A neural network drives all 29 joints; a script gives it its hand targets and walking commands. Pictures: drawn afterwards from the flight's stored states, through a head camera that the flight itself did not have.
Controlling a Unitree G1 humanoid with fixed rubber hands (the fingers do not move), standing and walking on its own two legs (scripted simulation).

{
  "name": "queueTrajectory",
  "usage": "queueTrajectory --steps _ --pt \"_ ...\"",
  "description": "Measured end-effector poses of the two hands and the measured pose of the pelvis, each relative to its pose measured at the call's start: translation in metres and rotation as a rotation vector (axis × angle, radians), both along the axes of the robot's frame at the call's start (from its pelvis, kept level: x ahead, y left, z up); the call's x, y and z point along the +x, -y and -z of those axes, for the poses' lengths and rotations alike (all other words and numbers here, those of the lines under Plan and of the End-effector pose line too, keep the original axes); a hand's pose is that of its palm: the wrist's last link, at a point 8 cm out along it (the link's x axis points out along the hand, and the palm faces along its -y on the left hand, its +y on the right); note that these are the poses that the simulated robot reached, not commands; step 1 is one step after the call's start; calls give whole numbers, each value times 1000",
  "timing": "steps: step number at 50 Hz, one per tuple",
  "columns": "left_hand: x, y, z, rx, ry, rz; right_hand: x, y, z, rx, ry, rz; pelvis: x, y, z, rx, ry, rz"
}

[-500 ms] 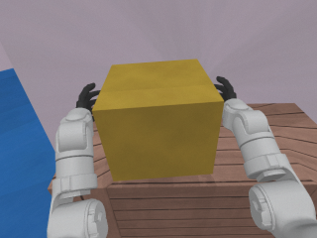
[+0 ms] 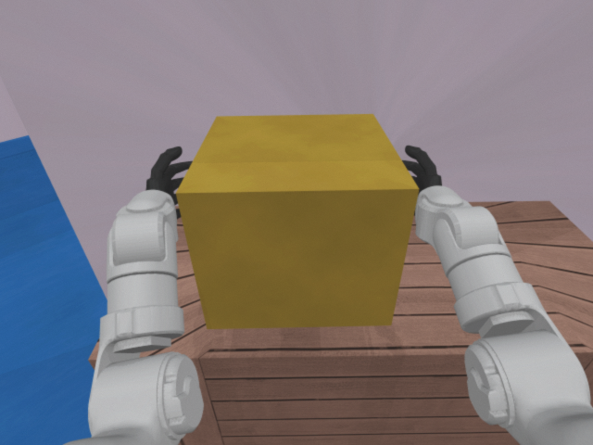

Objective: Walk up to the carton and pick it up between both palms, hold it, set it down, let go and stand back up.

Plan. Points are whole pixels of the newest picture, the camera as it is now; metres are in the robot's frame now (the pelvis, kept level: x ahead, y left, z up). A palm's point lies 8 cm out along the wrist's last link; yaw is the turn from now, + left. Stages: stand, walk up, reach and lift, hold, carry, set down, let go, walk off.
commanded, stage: hold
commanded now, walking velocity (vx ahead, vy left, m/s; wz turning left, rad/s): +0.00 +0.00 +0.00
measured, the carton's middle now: (297, 212) +0.42 +0.00 +0.16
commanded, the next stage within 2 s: none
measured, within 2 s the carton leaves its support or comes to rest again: neither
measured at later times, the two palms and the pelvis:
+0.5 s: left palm (160, 201) +0.36 +0.18 +0.23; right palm (429, 187) +0.37 -0.17 +0.23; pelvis +0.01 +0.00 +0.00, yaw +0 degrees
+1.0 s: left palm (162, 183) +0.36 +0.17 +0.26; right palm (442, 189) +0.36 -0.18 +0.24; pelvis +0.00 +0.00 +0.00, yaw +0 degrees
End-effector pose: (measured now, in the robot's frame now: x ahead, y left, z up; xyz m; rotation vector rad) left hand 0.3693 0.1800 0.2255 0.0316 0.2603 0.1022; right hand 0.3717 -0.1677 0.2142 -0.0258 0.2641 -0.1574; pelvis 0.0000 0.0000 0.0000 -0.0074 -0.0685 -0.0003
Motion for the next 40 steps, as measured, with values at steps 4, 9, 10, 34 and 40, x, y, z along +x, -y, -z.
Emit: queueTrajectory --steps 4,9,10,34,40 --pt "-4 -8 26 -29 -14 -22 6 -8 11 3 -12 -17 -2 0 0 0 2 0" --pt "-14 -13 14 -64 107 -57 9 -14 -21 15 109 -41 4 0 0 0 -9 0" --pt "-15 -13 6 -69 135 -61 8 -14 -29 18 137 -43 6 0 0 0 -11 0" --pt "-25 -13 19 -61 73 -59 -1 -14 -13 0 75 -46 -4 0 0 0 14 0" --pt "-26 -1 -37 -76 211 -37 -14 -2 -55 9 211 -17 1 0 0 -1 -2 0"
